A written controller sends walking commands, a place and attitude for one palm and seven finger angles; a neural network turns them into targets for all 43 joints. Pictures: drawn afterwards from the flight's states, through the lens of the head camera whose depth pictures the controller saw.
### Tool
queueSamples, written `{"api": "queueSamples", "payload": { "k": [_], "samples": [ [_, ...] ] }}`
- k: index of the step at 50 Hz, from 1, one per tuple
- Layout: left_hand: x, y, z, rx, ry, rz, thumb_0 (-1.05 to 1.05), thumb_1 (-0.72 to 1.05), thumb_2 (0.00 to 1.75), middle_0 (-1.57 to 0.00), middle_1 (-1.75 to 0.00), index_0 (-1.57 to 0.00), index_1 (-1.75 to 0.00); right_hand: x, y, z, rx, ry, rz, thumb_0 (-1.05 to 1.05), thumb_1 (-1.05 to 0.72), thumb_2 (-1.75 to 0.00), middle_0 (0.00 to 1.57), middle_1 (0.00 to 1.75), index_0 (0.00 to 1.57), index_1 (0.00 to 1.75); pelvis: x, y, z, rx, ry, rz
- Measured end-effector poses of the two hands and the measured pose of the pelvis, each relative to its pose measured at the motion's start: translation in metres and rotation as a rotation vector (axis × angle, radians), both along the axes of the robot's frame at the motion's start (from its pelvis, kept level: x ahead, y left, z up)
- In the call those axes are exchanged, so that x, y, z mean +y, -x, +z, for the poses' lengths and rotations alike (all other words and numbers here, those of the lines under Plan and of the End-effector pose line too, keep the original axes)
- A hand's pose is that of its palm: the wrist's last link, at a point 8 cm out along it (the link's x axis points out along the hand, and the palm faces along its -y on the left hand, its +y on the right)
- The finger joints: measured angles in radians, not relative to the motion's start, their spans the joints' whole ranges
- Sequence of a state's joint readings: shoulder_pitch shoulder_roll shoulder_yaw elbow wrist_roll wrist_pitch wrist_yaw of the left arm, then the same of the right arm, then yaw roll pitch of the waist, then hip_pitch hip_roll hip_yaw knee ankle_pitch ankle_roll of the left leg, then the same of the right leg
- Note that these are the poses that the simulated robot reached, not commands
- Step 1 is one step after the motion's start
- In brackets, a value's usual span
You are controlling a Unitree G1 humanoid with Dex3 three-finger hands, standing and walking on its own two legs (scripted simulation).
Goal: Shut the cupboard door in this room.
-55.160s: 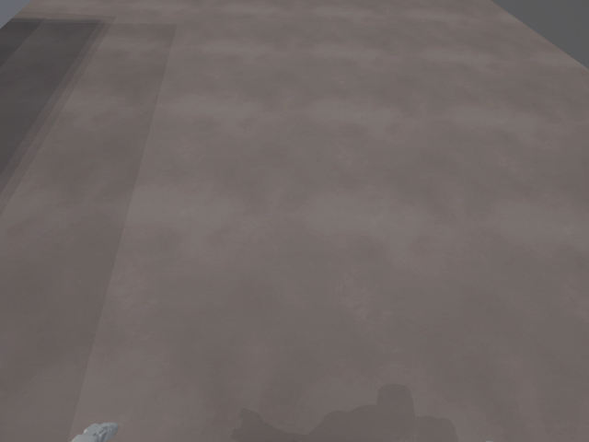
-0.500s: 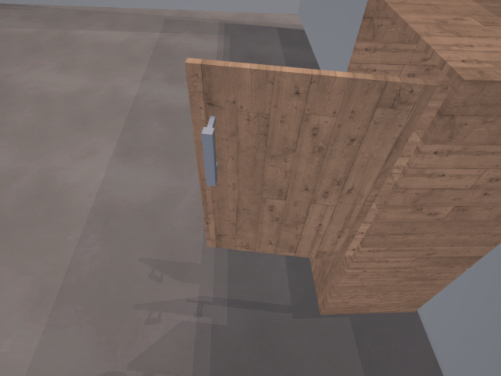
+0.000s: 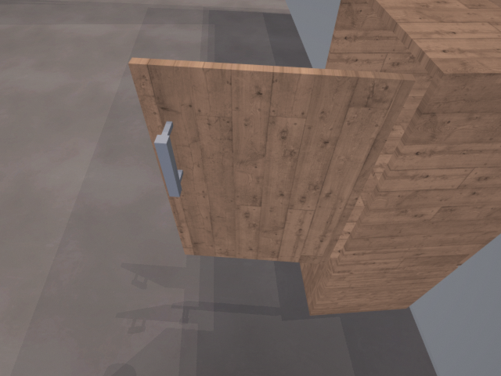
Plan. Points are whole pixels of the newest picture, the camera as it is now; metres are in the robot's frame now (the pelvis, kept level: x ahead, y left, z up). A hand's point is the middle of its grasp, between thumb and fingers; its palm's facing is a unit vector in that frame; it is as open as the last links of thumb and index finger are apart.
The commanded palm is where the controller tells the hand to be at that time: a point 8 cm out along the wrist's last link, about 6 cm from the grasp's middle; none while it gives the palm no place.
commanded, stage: come to a stop and stand still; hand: left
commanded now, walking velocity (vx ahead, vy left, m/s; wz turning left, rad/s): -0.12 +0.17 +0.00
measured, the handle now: (172, 160) +0.45 +0.18 +0.08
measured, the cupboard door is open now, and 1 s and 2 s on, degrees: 82 82 82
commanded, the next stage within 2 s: look again from close up in 0.96 s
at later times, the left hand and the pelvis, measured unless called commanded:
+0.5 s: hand out of the picture +0.02 +0.21 -0.17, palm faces +0.01 -0.98 -0.17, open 7.3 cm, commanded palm none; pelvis +0.00 +0.04 +0.01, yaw -1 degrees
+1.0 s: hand out of the picture -0.04 +0.21 -0.17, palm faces +0.00 -0.99 -0.13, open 7.4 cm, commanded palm none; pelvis +0.00 +0.06 +0.01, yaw -2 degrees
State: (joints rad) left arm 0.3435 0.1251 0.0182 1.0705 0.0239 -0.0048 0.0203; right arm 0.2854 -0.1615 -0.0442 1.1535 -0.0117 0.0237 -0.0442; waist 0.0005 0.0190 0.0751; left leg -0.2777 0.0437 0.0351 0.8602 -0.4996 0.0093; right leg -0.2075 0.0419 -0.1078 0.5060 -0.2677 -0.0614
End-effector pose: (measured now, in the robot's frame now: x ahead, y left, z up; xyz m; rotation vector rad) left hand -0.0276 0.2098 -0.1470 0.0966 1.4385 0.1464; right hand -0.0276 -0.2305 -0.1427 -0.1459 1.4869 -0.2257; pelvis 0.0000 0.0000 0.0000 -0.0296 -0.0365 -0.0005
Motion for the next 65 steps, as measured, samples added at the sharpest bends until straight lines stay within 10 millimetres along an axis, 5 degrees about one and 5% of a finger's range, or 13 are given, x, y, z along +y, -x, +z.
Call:
{"api": "queueSamples", "payload": {
  "k": [7, 19, 30, 46, 56, 65],
  "samples": [
    [-0.010, -0.018, -0.002, -0.021, 0.020, -0.014, 0.00, 0.90, 0.90, -0.20, -0.30, -0.21, -0.30, 0.003, -0.024, 0.004, -0.058, -0.002, -0.005, 0.01, -0.91, -0.90, 0.20, 0.30, 0.20, 0.30, 0.001, -0.004, 0.003, 0.010, -0.007, -0.013],
    [0.034, -0.044, 0.004, -0.104, -0.023, -0.039, 0.01, 0.92, 0.90, -0.20, -0.30, -0.20, -0.30, 0.029, -0.036, 0.016, -0.132, 0.001, 0.024, 0.02, -0.94, -0.90, 0.20, 0.30, 0.20, 0.30, 0.023, 0.001, 0.010, -0.006, -0.019, -0.026],
    [0.051, -0.022, 0.006, -0.060, -0.014, -0.051, 0.00, 0.91, 0.90, -0.20, -0.30, -0.20, -0.30, 0.055, -0.014, 0.015, -0.105, -0.029, 0.018, 0.01, -0.92, -0.90, 0.20, 0.30, 0.20, 0.30, 0.044, 0.005, 0.012, 0.001, -0.023, -0.027],
    [0.048, 0.019, 0.004, 0.064, 0.025, -0.030, 0.00, 0.91, 0.90, -0.20, -0.30, -0.20, -0.30, 0.085, 0.006, 0.012, -0.051, -0.055, -0.017, 0.01, -0.90, -0.90, 0.20, 0.30, 0.20, 0.30, 0.059, 0.002, 0.012, 0.003, -0.026, -0.036],
    [0.049, 0.010, 0.002, 0.040, 0.016, -0.051, 0.00, 0.90, 0.90, -0.20, -0.30, -0.20, -0.30, 0.085, -0.002, 0.009, -0.080, -0.057, 0.006, 0.01, -0.91, -0.90, 0.20, 0.30, 0.20, 0.30, 0.062, 0.002, 0.008, 0.012, -0.019, -0.030],
    [0.066, -0.017, 0.012, -0.035, -0.056, -0.057, 0.00, 0.90, 0.90, -0.20, -0.30, -0.20, -0.30, 0.071, -0.032, -0.003, -0.162, -0.065, 0.047, 0.02, -0.92, -0.90, 0.20, 0.30, 0.20, 0.30, 0.061, -0.009, 0.004, 0.016, -0.030, -0.027]
  ]
}}
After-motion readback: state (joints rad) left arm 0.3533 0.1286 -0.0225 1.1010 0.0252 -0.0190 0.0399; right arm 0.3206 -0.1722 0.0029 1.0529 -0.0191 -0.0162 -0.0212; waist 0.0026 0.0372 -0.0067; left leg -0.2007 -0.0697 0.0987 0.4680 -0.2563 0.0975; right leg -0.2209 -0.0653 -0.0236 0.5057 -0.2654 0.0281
